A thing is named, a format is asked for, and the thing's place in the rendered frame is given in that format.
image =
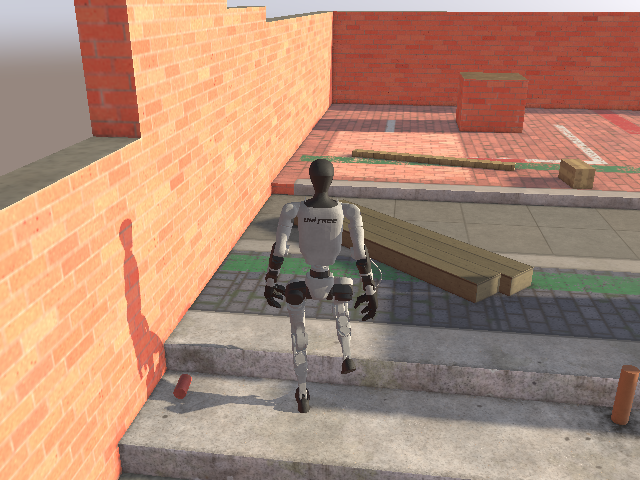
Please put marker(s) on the robot right hand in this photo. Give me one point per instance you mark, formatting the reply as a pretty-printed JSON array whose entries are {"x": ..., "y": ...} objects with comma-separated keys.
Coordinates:
[{"x": 372, "y": 305}]

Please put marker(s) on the robot right forearm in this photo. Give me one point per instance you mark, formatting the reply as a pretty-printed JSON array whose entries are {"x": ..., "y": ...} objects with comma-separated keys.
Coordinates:
[{"x": 366, "y": 275}]

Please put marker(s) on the robot left forearm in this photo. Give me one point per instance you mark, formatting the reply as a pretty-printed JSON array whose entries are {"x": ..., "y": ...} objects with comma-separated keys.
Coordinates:
[{"x": 273, "y": 269}]

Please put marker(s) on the robot left upper arm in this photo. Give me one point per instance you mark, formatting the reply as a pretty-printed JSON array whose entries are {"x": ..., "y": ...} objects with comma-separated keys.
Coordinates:
[{"x": 289, "y": 211}]

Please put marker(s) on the humanoid robot torso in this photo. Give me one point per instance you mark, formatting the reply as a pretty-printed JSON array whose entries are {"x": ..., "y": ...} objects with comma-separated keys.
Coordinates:
[{"x": 320, "y": 239}]

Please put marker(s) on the robot left hand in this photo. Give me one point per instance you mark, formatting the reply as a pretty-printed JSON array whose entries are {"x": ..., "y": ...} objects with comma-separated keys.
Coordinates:
[{"x": 271, "y": 292}]

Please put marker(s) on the robot left thigh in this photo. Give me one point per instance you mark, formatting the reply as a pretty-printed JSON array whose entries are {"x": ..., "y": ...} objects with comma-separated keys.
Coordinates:
[{"x": 295, "y": 294}]

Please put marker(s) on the robot right upper arm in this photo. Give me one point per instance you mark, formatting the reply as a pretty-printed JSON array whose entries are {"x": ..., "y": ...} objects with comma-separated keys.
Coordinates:
[{"x": 352, "y": 213}]

